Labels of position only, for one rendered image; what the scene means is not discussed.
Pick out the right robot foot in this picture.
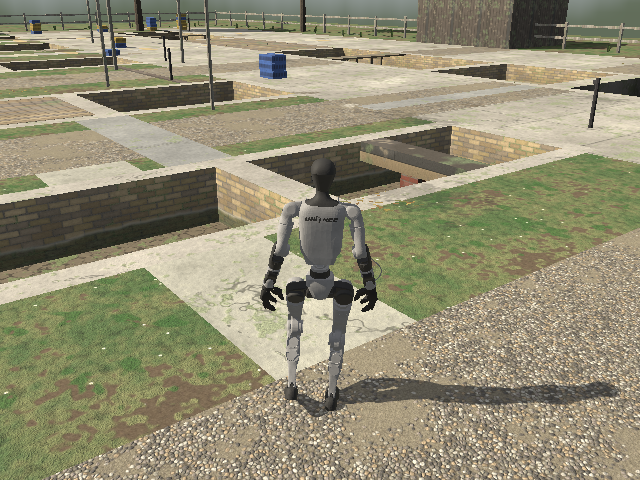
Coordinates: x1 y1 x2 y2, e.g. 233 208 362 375
325 386 339 411

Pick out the right robot forearm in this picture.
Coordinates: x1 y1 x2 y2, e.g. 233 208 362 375
357 244 376 290

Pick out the robot right upper arm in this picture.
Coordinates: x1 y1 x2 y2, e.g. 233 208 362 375
343 202 367 259

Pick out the robot left upper arm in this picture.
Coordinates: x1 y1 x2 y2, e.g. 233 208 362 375
274 201 302 257

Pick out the left robot hand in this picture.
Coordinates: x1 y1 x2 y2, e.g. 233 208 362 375
260 285 284 311

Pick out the right robot hand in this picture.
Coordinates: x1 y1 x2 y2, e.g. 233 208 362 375
354 286 378 312

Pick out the left robot forearm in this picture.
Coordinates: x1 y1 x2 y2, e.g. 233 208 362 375
263 241 284 288

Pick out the robot left shin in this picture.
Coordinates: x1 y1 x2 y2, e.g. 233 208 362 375
286 319 300 388

